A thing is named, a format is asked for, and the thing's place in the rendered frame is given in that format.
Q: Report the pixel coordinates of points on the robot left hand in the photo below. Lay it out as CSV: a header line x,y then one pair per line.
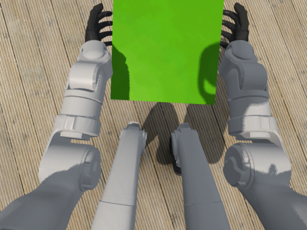
x,y
93,26

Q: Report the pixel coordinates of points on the right robot upper arm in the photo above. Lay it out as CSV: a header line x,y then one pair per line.
x,y
262,174

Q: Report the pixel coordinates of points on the robot right hand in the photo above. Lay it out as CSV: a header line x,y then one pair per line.
x,y
239,29

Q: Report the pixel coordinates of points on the robot left forearm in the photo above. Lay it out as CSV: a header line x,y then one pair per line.
x,y
83,96

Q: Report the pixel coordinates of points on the carton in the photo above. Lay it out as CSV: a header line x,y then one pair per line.
x,y
166,50

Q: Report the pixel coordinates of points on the left robot shin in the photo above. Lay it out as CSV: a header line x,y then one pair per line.
x,y
131,123

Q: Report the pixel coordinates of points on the left robot thigh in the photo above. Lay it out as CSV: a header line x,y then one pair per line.
x,y
117,208

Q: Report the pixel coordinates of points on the left robot upper arm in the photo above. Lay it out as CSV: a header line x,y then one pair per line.
x,y
67,171

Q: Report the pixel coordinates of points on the robot right forearm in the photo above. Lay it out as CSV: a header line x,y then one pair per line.
x,y
248,96

